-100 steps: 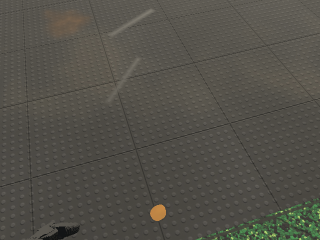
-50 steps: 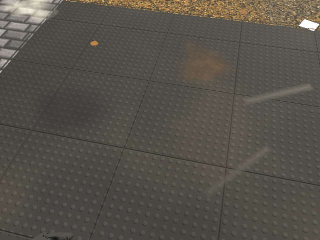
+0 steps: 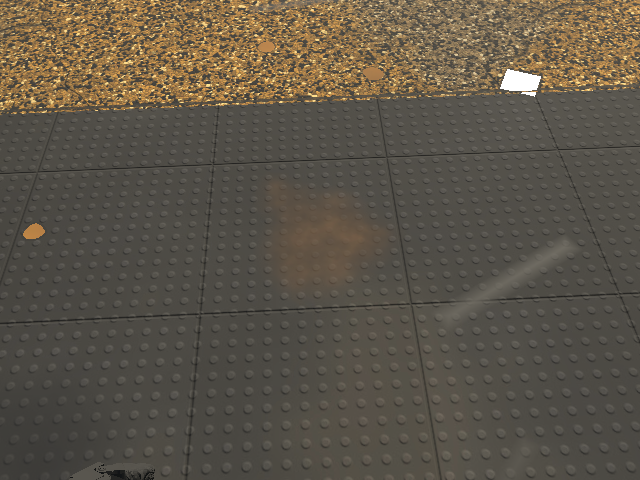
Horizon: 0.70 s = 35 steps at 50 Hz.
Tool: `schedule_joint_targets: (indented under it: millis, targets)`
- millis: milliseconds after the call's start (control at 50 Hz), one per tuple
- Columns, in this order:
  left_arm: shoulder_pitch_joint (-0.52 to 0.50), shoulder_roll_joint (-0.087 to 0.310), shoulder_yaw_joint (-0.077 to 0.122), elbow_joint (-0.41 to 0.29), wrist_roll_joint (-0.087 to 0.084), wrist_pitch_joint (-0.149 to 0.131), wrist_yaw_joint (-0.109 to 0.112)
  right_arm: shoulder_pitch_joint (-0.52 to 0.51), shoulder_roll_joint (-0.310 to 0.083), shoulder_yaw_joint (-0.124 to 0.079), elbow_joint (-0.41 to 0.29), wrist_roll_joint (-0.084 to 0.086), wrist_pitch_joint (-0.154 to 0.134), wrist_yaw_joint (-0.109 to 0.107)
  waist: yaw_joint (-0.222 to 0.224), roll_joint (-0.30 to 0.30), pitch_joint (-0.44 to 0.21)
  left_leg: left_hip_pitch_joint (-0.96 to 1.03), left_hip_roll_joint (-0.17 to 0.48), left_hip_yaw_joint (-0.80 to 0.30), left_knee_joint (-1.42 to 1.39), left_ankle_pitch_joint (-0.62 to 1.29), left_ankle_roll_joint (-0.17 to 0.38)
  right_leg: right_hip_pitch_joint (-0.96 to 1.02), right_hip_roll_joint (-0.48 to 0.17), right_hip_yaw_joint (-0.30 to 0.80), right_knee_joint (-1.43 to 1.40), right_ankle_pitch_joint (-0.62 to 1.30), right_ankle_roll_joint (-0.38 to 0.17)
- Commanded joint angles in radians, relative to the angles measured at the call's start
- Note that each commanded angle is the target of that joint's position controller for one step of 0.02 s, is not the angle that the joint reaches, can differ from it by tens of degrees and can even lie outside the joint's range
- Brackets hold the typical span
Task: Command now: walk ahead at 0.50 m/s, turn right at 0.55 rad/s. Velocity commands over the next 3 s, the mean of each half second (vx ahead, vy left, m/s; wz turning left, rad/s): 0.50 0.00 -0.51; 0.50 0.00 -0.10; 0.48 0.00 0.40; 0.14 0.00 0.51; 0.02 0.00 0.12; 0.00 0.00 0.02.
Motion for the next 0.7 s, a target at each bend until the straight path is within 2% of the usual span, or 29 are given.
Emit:
schedule_joint_targets:
  millis: [20, 40, 60, 80, 100, 120, 140, 200, 240, 300, 360, 400, 440, 460, 480, 500, 520, 540, 560, 580, 600, 620, 640, 660, 700]
  targets:
    - [0.376, 0.268, 0.114, 0.02, -0.004, 0.007, 0.031, -0.041, -0.165, -0.027, -0.083, -0.013, -0.003, -0.015, 0.236, -0.018, -0.225, -0.327, 0.155, -0.037, 0.631, 0.809, 0.066, 0.613, -0.014, 0.146, -0.071, -0.005, -0.121]
    - [0.329, 0.364, 0.121, 0.008, -0.012, -0.003, 0.034, 0.053, -0.015, 0.021, -0.138, -0.044, -0.034, 0.003, 0.1, -0.254, -0.314, -0.774, -0.062, -0.16, 0.961, -0.125, 0.005, 0.921, -0.258, 0.724, -0.178, -0.169, -0.316]
    - [0.362, 0.272, 0.096, -0.017, -0.004, -0.017, 0.03, -0.066, -0.101, 0.009, -0.147, -0.004, -0.074, 0.018, 0.187, -0.121, -0.396, -0.881, -0.057, -0.368, 1.042, -0.141, 0.026, 0.952, -0.298, 0.87, -0.308, -0.258, -0.322]
    - [0.326, 0.222, 0.08, -0.009, 0.005, -0.03, 0.028, -0.157, -0.14, -0.002, -0.177, 0.029, -0.093, 0.025, 0.191, -0.08, -0.249, -0.949, -0.012, -0.366, 1.013, -0.042, 0.051, 0.852, -0.27, 0.721, -0.323, -0.177, -0.271]
    - [0.264, 0.195, 0.072, -0.016, 0.001, -0.036, 0.029, -0.164, -0.126, 0.003, -0.175, 0.015, -0.102, 0.018, 0.143, -0.003, -0.171, -0.906, 0.032, -0.365, 0.925, 0.044, 0.061, 0.704, -0.225, 0.602, -0.318, -0.078, -0.235]
    - [0.197, 0.161, 0.061, -0.03, 0.003, -0.035, 0.032, -0.161, -0.132, -0.003, -0.162, -0.013, -0.1, 0.011, 0.102, 0.014, -0.116, -0.837, 0.06, -0.361, 0.839, 0.089, 0.053, 0.569, -0.185, 0.506, -0.328, 0.028, -0.21]
    - [0.161, 0.14, 0.053, -0.049, 0.016, -0.036, 0.038, -0.139, -0.138, -0.009, -0.158, -0.022, -0.089, 0.012, 0.067, -0.009, -0.102, -0.765, 0.078, -0.37, 0.8, 0.123, 0.045, 0.48, -0.161, 0.459, -0.349, 0.104, -0.205]
    - [0.161, 0.161, 0.058, -0.053, 0.012, -0.041, 0.051, -0.134, -0.104, -0.005, -0.164, -0.034, -0.058, 0.012, 0.042, -0.007, -0.077, -0.711, 0.068, -0.342, 0.677, 0.18, 0.0, 0.353, -0.127, 0.379, -0.386, 0.228, -0.211]
    - [0.191, 0.187, 0.065, -0.042, 0.008, -0.04, 0.065, -0.207, -0.08, 0.005, -0.188, -0.036, -0.051, 0.01, 0.062, -0.012, -0.048, -0.717, 0.049, -0.33, 0.535, 0.294, -0.025, 0.31, -0.097, 0.33, -0.392, 0.236, -0.191]
    - [0.231, 0.191, 0.068, -0.027, 0.001, -0.031, 0.075, -0.321, -0.052, 0.019, -0.214, -0.03, -0.056, 0.02, 0.109, -0.046, -0.032, -0.644, -0.001, -0.323, 0.297, 0.492, -0.03, 0.272, -0.046, 0.292, -0.374, 0.129, -0.139]
    - [0.283, 0.187, 0.066, -0.002, -0.003, -0.028, 0.077, -0.378, -0.068, 0.019, -0.23, -0.014, -0.066, 0.036, 0.139, -0.064, -0.031, -0.6, -0.021, -0.332, 0.193, 0.564, -0.019, 0.313, -0.077, 0.333, -0.348, 0.048, -0.121]
    - [0.309, 0.17, 0.061, 0.016, -0.003, -0.026, 0.078, -0.384, -0.089, 0.013, -0.233, -0.014, -0.075, 0.045, 0.141, -0.07, -0.029, -0.604, -0.016, -0.347, 0.15, 0.533, 0.007, 0.39, -0.112, 0.376, -0.298, 0.035, -0.111]
    - [0.307, 0.173, 0.063, 0.024, 0.003, -0.021, 0.079, -0.356, -0.108, 0.005, -0.23, -0.015, -0.083, 0.049, 0.12, -0.095, -0.023, -0.58, -0.018, -0.339, 0.132, 0.444, 0.041, 0.444, -0.141, 0.411, -0.251, 0.088, -0.097]
    - [0.295, 0.172, 0.062, 0.024, 0.005, -0.018, 0.078, -0.309, -0.116, -0.001, -0.219, -0.017, -0.086, 0.047, 0.091, -0.105, -0.033, -0.52, -0.029, -0.317, 0.105, 0.415, 0.062, 0.454, -0.134, 0.409, -0.209, 0.158, -0.084]
    - [0.289, 0.15, 0.054, 0.02, 0.007, -0.017, 0.076, -0.218, -0.141, -0.016, -0.193, -0.024, -0.09, 0.042, 0.047, -0.096, -0.084, -0.387, -0.036, -0.302, 0.082, 0.412, 0.093, 0.448, -0.087, 0.381, -0.103, 0.275, -0.062]
    - [0.285, 0.112, 0.036, 0.004, 0.018, -0.017, 0.074, -0.075, -0.184, -0.029, -0.176, -0.038, -0.093, 0.037, -0.018, -0.033, -0.217, -0.148, 0.086, -0.421, 0.115, 0.422, 0.156, 0.354, -0.032, 0.325, 0.135, 0.209, -0.027]
    - [0.428, 0.051, 0.017, -0.002, -0.003, -0.03, 0.074, 0.054, -0.278, -0.056, -0.14, -0.046, -0.083, 0.037, 0.008, 0.249, -0.361, 0.216, 0.294, -0.841, 0.063, 0.248, 0.329, 0.004, 0.121, 0.205, 0.504, -0.138, 0.061]
    - [0.429, 0.098, 0.018, 0.008, -0.011, -0.039, 0.075, 0.087, -0.208, -0.041, -0.116, -0.013, -0.077, 0.05, -0.009, 0.299, -0.346, 0.247, 0.346, -1.084, -0.069, -0.013, 0.353, -0.174, 0.118, 0.243, 0.642, -0.451, 0.071]
    - [0.317, 0.169, 0.037, -0.003, -0.019, -0.041, 0.072, 0.028, -0.145, -0.022, -0.125, -0.002, -0.073, 0.047, -0.025, 0.178, -0.19, 0.125, 0.318, -0.968, -0.087, -0.097, 0.306, -0.246, 0.065, 0.255, 0.698, -0.38, 0.065]
    - [0.233, 0.168, 0.035, -0.023, -0.009, -0.042, 0.073, -0.035, -0.123, -0.011, -0.139, -0.013, -0.064, 0.044, -0.012, 0.102, -0.111, -0.001, 0.276, -0.836, -0.097, -0.023, 0.273, -0.233, 0.02, 0.206, 0.678, -0.304, 0.062]
    - [0.186, 0.156, 0.035, -0.037, 0.007, -0.045, 0.07, -0.075, -0.1, -0.002, -0.138, -0.021, -0.058, 0.044, 0.009, 0.078, -0.043, -0.114, 0.234, -0.744, -0.124, 0.079, 0.269, -0.219, -0.013, 0.181, 0.611, -0.248, 0.064]
    - [0.187, 0.143, 0.037, -0.037, 0.014, -0.045, 0.068, -0.095, -0.082, 0.007, -0.138, -0.029, -0.06, 0.042, 0.036, 0.1, -0.029, -0.18, 0.202, -0.68, -0.145, 0.166, 0.257, -0.169, -0.047, 0.175, 0.553, -0.203, 0.064]
    - [0.204, 0.125, 0.034, -0.031, 0.011, -0.043, 0.065, -0.101, -0.074, 0.01, -0.134, -0.031, -0.061, 0.041, 0.05, 0.121, -0.032, -0.216, 0.177, -0.636, -0.165, 0.228, 0.254, -0.127, -0.058, 0.163, 0.518, -0.181, 0.068]
    - [0.216, 0.106, 0.03, -0.026, 0.01, -0.041, 0.063, -0.094, -0.077, 0.01, -0.127, -0.026, -0.064, 0.04, 0.056, 0.13, -0.04, -0.23, 0.167, -0.598, -0.178, 0.285, 0.261, -0.111, -0.062, 0.148, 0.488, -0.172, 0.074]
    - [0.18, 0.084, 0.022, -0.041, 0.015, -0.04, 0.064, -0.075, -0.108, 0.003, -0.111, -0.016, -0.067, 0.035, 0.053, 0.118, -0.031, -0.239, 0.17, -0.541, -0.205, 0.387, 0.279, -0.133, -0.073, 0.128, 0.399, -0.127, 0.091]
